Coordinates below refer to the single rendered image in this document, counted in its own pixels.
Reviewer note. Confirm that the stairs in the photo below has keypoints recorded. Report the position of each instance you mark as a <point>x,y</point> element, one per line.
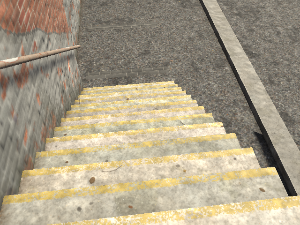
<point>146,154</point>

